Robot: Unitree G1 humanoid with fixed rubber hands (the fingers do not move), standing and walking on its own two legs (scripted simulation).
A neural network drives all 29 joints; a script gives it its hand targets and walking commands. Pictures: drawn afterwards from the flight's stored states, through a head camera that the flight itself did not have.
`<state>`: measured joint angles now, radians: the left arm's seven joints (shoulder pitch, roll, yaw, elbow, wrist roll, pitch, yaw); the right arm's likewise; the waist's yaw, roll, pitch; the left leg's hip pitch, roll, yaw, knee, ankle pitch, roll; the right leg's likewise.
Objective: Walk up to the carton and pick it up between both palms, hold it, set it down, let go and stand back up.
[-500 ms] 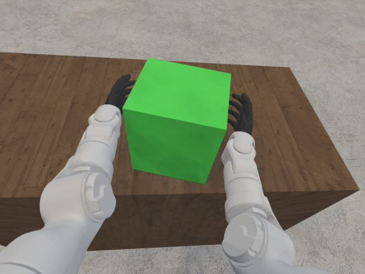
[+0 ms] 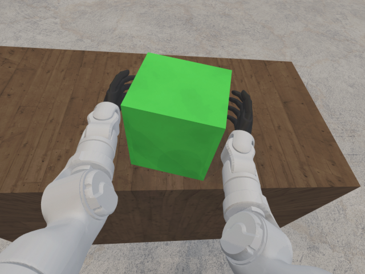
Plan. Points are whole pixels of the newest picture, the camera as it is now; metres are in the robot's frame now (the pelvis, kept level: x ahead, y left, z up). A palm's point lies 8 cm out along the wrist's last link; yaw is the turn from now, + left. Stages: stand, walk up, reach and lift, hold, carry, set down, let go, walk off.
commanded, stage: set down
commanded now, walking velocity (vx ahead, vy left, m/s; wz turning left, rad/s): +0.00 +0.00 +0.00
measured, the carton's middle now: (177, 120) +0.45 -0.01 +0.03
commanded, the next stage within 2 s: none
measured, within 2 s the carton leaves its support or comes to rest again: neither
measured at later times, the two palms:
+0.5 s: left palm (114, 103) +0.46 +0.14 +0.08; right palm (241, 127) +0.39 -0.14 +0.09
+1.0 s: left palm (116, 101) +0.48 +0.14 +0.08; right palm (240, 132) +0.40 -0.15 +0.07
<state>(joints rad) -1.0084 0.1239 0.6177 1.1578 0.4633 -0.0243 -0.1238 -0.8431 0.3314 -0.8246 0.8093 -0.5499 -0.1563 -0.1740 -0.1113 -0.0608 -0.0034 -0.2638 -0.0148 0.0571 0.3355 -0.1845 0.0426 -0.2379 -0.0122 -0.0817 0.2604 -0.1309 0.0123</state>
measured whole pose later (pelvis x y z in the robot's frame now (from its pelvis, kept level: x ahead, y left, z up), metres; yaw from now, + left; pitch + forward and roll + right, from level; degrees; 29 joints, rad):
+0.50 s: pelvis +0.00 +0.00 +0.00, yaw +0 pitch +6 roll -1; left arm -1.01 0.10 0.67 1.10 0.51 -0.03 -0.15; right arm -0.85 0.33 -0.83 0.79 -0.58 -0.17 -0.16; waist -0.11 -0.06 0.02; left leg -0.27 -0.02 0.06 0.35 -0.19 0.05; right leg -0.24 -0.01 -0.08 0.26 -0.13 0.01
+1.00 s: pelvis +0.00 +0.00 +0.00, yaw -1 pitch +9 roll -1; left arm -1.02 0.19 0.56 1.20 0.41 -0.07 -0.13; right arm -0.85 0.27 -0.73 0.92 -0.52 -0.13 -0.17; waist -0.14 -0.05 -0.01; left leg -0.32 0.00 0.06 0.37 -0.21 0.04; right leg -0.29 0.00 -0.08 0.28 -0.14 0.01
